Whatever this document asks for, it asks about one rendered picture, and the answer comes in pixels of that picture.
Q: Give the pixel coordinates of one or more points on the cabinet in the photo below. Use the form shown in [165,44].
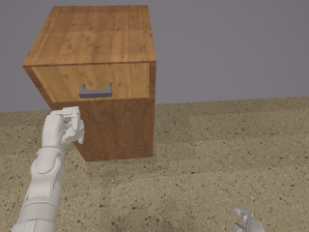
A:
[115,129]

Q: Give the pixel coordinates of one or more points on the left robot hand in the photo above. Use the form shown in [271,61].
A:
[57,133]

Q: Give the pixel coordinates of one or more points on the handle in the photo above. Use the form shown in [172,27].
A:
[95,93]

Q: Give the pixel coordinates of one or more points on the left robot forearm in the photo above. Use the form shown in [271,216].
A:
[41,203]

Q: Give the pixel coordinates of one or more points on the right robot hand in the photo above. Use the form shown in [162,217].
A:
[251,224]

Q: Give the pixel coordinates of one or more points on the drawer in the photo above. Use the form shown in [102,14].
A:
[62,83]

